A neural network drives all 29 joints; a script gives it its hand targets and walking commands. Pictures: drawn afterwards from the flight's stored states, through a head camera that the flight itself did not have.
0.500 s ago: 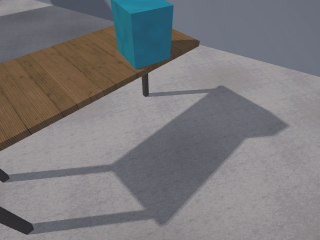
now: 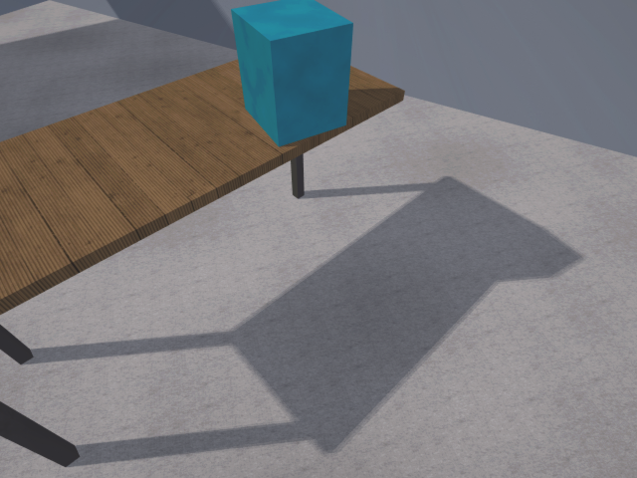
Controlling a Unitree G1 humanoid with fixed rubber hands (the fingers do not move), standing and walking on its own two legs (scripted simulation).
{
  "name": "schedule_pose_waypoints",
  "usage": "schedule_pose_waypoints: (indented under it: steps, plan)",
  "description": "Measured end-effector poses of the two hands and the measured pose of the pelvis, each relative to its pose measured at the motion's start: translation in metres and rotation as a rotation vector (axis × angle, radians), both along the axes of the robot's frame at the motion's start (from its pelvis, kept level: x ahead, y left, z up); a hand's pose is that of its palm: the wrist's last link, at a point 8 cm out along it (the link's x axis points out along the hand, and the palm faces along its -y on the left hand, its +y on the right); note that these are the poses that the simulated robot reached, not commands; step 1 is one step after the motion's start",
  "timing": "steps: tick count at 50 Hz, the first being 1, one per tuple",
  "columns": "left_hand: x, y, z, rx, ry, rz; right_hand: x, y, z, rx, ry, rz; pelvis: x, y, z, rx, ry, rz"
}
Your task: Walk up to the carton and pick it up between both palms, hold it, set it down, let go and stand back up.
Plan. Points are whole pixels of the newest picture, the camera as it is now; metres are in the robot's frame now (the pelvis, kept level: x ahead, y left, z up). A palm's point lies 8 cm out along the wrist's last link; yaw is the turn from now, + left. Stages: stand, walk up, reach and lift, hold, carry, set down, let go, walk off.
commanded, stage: stand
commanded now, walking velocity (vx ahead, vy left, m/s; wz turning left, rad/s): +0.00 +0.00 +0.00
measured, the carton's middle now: (292, 71) +1.02 +0.09 +0.03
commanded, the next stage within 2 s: none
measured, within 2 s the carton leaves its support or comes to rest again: neither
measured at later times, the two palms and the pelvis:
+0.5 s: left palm out of the picture +0.08 +0.30 -0.12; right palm out of the picture +0.10 -0.29 -0.12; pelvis +0.01 +0.00 +0.00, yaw +0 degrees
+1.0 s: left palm out of the picture +0.08 +0.30 -0.12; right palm out of the picture +0.11 -0.29 -0.12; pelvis +0.02 +0.01 +0.00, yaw +0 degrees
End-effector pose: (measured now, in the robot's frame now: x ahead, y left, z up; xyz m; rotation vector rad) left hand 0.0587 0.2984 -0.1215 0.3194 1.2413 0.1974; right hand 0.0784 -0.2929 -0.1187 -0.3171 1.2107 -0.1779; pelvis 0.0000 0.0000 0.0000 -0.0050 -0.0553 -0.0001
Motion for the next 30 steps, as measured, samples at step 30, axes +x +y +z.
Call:
schedule_pose_waypoints:
  steps: [30]
  plan:
    - [0.023,0.001,0.002,-0.007,-0.020,0.020,0.022,0.007,0.003,-0.005,-0.007,0.008,0.016,0.004,0.003,0.004,0.007,0.002]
